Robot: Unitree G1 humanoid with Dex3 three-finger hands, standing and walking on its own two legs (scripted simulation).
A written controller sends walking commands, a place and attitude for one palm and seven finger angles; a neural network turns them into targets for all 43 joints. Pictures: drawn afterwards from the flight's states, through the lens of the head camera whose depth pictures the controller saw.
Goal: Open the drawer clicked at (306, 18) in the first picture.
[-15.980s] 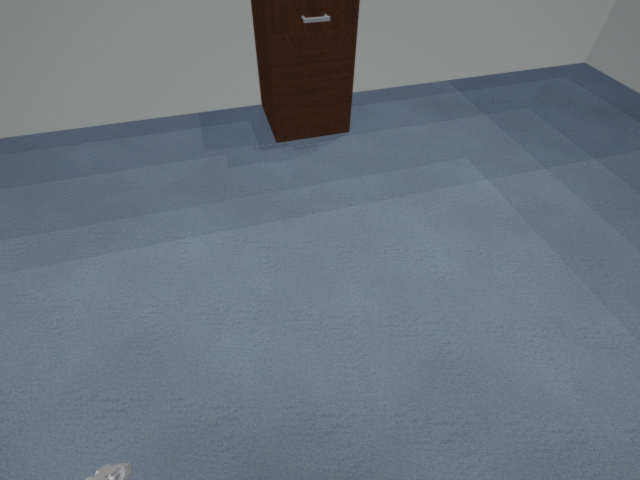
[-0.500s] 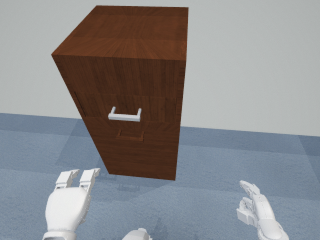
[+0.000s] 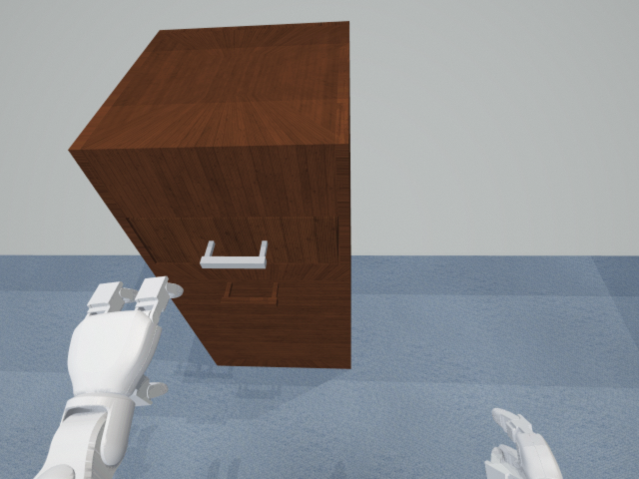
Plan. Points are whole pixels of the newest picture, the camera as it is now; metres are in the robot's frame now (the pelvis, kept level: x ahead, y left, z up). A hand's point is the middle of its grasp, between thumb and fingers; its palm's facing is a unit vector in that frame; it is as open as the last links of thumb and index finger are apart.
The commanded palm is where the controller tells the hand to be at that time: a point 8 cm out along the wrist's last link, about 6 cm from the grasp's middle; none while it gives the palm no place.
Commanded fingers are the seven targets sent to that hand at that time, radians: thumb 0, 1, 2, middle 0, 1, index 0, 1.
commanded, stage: raise the hand with hooked fingers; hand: left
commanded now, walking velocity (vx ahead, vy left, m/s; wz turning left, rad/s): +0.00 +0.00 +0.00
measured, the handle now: (235, 254) +0.51 +0.24 -0.10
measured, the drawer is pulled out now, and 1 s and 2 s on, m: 0.00 0.00 0.00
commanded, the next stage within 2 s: move the hooked fingers above the handle in 0.86 s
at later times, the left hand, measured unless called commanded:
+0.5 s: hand (133, 277) +0.31 +0.26 +0.11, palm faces +0.06 -0.07 -1.00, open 13.8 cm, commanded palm +0.28 +0.26 +0.16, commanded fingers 0.00 -0.50 0.30 -0.30 -1.20 -0.30 -1.20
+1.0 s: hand (135, 291) +0.29 +0.26 +0.10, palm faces +0.05 -0.09 -0.99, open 13.8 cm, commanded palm +0.28 +0.25 +0.15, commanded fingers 0.00 -0.50 0.30 -0.30 -1.20 -0.30 -1.20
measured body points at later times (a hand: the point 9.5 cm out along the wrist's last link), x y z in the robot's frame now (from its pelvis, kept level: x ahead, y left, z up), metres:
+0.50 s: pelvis +0.00 +0.01 +0.02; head +0.01 -0.02 +0.47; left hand +0.30 +0.26 +0.16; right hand +0.20 -0.20 -0.09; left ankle +0.01 +0.12 -0.71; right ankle -0.04 -0.10 -0.71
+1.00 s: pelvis -0.01 +0.01 +0.02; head +0.00 -0.02 +0.47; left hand +0.29 +0.26 +0.15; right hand +0.17 -0.22 -0.09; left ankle +0.01 +0.12 -0.71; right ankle -0.04 -0.10 -0.71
